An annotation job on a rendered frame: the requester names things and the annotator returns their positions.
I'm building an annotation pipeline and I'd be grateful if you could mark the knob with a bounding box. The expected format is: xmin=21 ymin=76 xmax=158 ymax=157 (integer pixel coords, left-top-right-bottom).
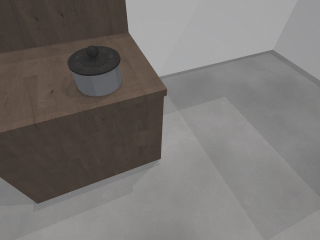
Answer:
xmin=86 ymin=45 xmax=99 ymax=58

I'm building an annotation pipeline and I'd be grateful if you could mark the pot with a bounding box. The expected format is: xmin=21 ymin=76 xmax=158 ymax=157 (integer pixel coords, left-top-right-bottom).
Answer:
xmin=71 ymin=64 xmax=122 ymax=97

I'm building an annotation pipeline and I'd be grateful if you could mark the lid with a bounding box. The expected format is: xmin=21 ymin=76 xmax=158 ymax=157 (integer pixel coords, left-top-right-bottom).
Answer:
xmin=67 ymin=46 xmax=121 ymax=76

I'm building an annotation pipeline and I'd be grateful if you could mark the table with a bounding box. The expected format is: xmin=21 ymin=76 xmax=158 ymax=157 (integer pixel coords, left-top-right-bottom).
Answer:
xmin=0 ymin=0 xmax=167 ymax=204

